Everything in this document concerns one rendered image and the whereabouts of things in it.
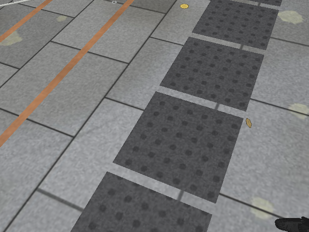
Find right robot hand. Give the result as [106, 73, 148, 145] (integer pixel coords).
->
[275, 217, 309, 232]

